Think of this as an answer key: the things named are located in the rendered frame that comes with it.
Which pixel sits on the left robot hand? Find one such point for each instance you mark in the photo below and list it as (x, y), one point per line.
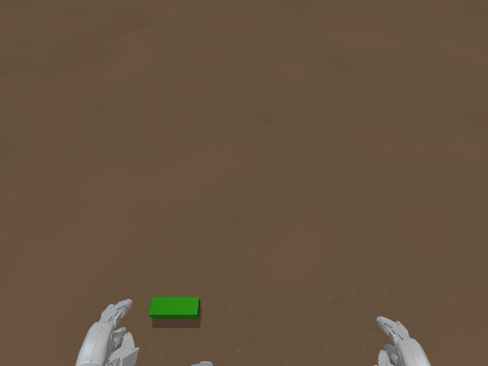
(101, 340)

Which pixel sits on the right robot hand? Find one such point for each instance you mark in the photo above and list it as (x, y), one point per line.
(408, 352)

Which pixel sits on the carton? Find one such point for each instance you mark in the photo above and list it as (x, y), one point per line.
(175, 308)

